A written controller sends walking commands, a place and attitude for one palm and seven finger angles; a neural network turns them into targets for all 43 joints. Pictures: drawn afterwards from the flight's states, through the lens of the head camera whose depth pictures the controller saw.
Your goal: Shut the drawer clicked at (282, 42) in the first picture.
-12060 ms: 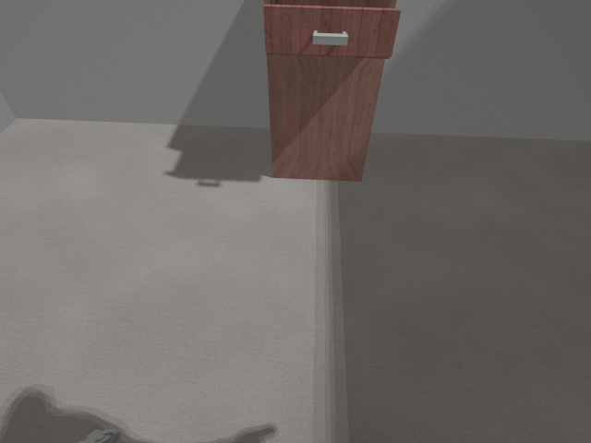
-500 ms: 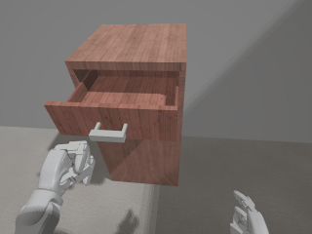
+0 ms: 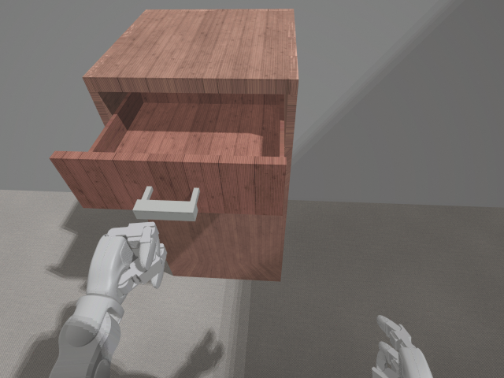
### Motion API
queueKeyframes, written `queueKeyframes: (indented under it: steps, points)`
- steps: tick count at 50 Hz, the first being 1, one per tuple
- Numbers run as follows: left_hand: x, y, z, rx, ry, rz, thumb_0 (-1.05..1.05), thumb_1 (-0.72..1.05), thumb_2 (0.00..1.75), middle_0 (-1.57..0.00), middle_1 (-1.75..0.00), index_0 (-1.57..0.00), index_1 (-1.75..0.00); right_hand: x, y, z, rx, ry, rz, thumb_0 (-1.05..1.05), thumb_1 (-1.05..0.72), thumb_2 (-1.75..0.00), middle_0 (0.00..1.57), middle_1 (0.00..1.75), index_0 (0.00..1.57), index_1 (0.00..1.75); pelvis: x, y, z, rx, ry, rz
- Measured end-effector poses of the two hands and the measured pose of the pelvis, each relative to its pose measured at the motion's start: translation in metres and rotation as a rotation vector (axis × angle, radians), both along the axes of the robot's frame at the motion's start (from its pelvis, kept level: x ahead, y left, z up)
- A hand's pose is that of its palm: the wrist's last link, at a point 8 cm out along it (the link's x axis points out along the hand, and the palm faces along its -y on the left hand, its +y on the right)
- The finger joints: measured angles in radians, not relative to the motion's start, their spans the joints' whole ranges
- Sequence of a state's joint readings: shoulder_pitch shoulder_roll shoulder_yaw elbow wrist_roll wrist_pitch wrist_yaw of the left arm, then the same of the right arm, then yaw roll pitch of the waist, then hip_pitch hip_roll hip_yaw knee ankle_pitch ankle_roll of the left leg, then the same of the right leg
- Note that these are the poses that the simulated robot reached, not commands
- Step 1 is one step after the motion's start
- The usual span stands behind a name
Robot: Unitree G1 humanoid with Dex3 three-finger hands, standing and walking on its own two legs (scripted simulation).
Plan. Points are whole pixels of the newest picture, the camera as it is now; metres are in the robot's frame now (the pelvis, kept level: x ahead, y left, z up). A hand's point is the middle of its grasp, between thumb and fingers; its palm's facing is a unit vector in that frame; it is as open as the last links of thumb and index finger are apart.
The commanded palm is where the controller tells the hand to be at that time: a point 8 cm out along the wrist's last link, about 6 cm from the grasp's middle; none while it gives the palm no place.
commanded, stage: bring the fist close to the handle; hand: left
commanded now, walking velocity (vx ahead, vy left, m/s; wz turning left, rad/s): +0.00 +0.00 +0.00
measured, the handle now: (169, 201) +0.40 +0.18 +0.06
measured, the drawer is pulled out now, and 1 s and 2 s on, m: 0.22 0.22 0.11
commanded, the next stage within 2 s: push the drawer shut in 0.78 s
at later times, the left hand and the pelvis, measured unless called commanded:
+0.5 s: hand (164, 250) +0.30 +0.17 +0.05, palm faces +0.00 -1.00 -0.01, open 3.3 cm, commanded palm +0.28 +0.22 +0.06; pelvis -0.01 +0.01 -0.01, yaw -1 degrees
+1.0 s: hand (168, 244) +0.31 +0.16 +0.05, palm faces -0.02 -1.00 -0.01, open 3.3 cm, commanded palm +0.30 +0.22 +0.06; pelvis -0.01 +0.01 -0.02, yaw -1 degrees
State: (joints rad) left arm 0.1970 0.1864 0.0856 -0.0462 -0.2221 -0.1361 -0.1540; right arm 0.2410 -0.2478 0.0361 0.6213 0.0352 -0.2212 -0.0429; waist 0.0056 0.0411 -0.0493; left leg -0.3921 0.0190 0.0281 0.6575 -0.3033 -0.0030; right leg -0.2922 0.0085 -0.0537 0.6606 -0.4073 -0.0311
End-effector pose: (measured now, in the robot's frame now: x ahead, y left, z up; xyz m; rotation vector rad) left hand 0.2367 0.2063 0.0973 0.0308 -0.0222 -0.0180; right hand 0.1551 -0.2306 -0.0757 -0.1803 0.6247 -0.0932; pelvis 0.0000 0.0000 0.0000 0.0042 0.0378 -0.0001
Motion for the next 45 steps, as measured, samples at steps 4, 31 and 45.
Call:
queueKeyframes:
  steps: [4, 31, 45]
  points:
    - [0.011, 0.001, -0.010, 0.000, 0.012, 0.004, 0.02, 0.90, 0.90, -1.40, -1.60, -1.40, -1.60, -0.006, 0.000, -0.005, -0.002, 0.034, -0.012, 0.02, -0.90, -0.90, 0.21, 0.29, 0.21, 0.30, -0.001, 0.001, -0.002, 0.000, 0.014, -0.005]
    - [0.048, 0.015, -0.041, -0.017, -0.012, 0.003, 0.02, 0.90, 0.90, -1.40, -1.60, -1.40, -1.60, -0.034, -0.005, -0.028, -0.016, 0.179, -0.076, 0.01, -0.90, -0.90, 0.20, 0.29, 0.20, 0.30, -0.005, 0.009, -0.015, -0.010, 0.094, -0.019]
    - [0.048, 0.014, -0.044, -0.018, 0.001, 0.007, 0.02, 0.90, 0.90, -1.40, -1.60, -1.40, -1.60, -0.029, 0.001, -0.028, -0.013, 0.171, -0.058, 0.01, -0.90, -0.90, 0.21, 0.29, 0.21, 0.30, -0.009, 0.011, -0.016, -0.015, 0.093, -0.013]
